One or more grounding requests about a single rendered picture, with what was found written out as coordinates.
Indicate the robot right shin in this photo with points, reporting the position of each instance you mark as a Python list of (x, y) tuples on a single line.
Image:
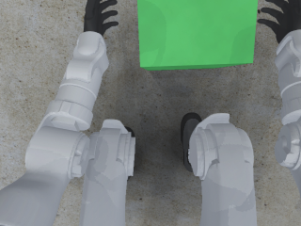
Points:
[(225, 118)]

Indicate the robot left upper arm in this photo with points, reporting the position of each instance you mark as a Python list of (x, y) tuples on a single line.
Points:
[(55, 156)]

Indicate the left robot hand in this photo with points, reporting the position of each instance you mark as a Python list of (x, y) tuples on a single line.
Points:
[(94, 18)]

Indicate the robot right forearm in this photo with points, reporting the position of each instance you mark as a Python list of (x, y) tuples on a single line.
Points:
[(288, 62)]

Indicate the carton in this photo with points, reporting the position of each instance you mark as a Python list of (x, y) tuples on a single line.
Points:
[(196, 34)]

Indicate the right robot foot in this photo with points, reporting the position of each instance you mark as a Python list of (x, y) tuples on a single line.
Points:
[(188, 125)]

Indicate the right robot hand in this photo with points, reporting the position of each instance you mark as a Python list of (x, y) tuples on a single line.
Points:
[(288, 21)]

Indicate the robot left forearm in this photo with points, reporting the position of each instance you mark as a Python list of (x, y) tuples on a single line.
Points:
[(72, 107)]

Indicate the robot right upper arm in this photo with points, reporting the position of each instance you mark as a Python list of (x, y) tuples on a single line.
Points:
[(288, 150)]

